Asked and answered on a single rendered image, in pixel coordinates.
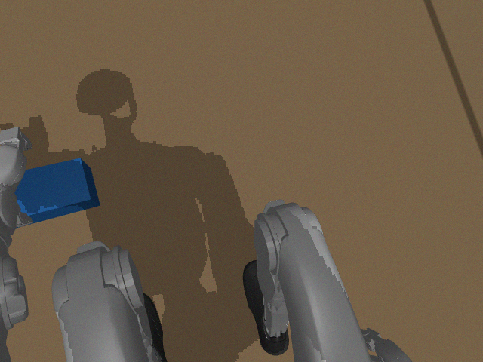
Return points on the left robot foot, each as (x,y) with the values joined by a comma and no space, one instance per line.
(155,327)

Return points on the carton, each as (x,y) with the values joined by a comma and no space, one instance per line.
(57,189)

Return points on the left robot arm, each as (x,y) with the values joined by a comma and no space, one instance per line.
(13,298)

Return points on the right robot hand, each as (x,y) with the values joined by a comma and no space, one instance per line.
(386,350)

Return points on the right robot foot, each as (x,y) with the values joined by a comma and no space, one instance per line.
(272,345)

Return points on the left robot hand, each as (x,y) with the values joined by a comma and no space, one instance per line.
(13,164)

